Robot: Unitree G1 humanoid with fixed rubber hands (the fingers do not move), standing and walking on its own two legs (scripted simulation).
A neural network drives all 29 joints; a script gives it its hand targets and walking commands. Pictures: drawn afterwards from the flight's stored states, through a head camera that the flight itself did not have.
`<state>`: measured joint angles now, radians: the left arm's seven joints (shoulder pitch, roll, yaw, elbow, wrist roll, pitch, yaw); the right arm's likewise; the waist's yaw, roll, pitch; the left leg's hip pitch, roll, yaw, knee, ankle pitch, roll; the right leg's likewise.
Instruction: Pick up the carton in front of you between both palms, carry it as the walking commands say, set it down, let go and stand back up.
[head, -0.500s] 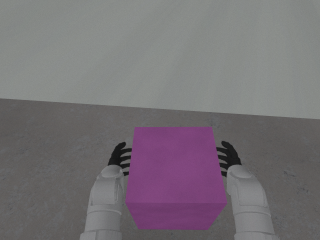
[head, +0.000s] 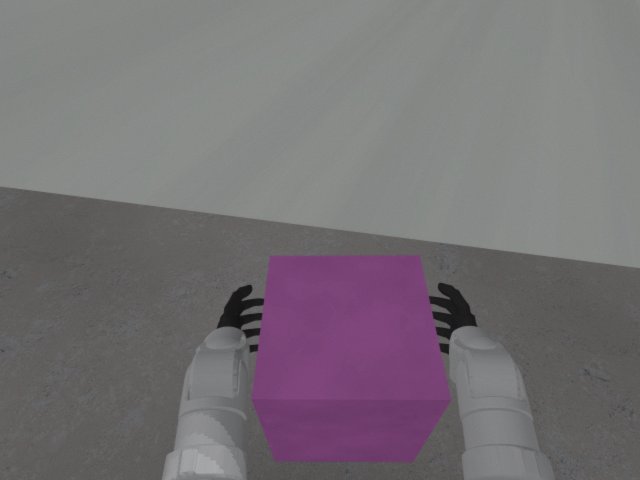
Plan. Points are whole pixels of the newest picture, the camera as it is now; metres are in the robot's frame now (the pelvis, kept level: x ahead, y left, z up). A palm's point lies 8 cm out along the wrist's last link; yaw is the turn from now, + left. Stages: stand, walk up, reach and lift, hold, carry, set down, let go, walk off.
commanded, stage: hold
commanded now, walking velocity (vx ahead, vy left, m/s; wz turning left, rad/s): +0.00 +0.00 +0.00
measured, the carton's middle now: (344, 363) +0.30 +0.00 -0.04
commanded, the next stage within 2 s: set down in 0.10 s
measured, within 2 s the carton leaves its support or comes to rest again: neither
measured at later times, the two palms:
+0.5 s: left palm (259, 322) +0.35 +0.13 -0.01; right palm (461, 336) +0.33 -0.17 +0.00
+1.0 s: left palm (267, 354) +0.41 +0.14 -0.20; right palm (422, 369) +0.38 -0.15 -0.19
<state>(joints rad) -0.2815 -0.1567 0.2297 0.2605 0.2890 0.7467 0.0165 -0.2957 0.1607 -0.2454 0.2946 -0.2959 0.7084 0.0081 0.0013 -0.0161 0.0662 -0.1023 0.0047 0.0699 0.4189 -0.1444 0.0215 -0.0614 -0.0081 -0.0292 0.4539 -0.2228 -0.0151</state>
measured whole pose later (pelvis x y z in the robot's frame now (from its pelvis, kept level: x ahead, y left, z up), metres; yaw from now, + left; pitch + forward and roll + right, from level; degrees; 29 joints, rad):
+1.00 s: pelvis -0.01 +0.01 -0.13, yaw -5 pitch +34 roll -1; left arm -0.73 -0.01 0.37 0.66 0.22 0.21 -0.01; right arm -0.66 0.18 -0.45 0.55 -0.19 0.18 -0.10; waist 0.01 -0.03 -0.13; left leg -1.41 -0.04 -0.02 1.20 -0.39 0.02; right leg -1.37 0.07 0.04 1.21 -0.43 0.01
